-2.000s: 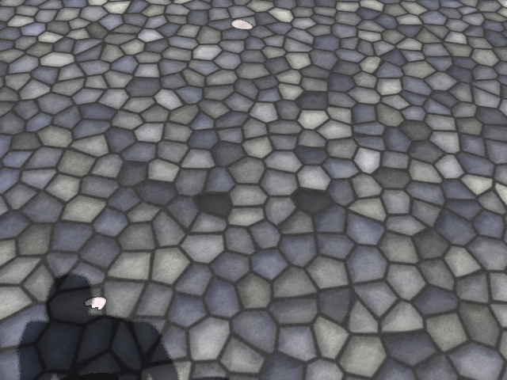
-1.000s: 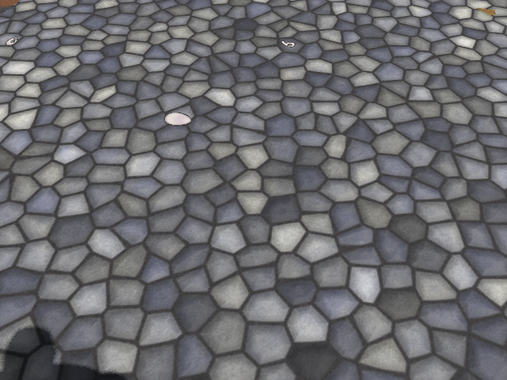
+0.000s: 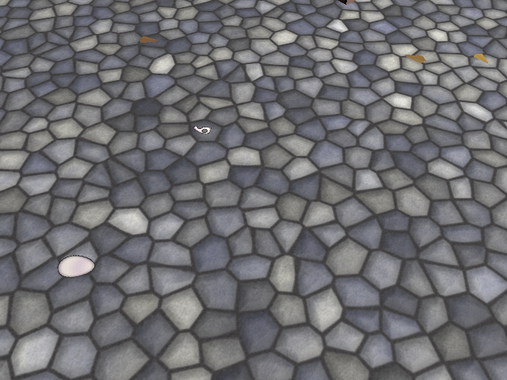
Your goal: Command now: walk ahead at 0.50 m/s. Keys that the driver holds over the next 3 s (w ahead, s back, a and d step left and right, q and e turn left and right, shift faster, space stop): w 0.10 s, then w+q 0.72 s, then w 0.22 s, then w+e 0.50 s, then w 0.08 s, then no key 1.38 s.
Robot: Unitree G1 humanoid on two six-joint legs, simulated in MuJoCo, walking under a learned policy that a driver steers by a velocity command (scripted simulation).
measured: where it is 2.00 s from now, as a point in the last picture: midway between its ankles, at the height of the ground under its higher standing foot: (174, 204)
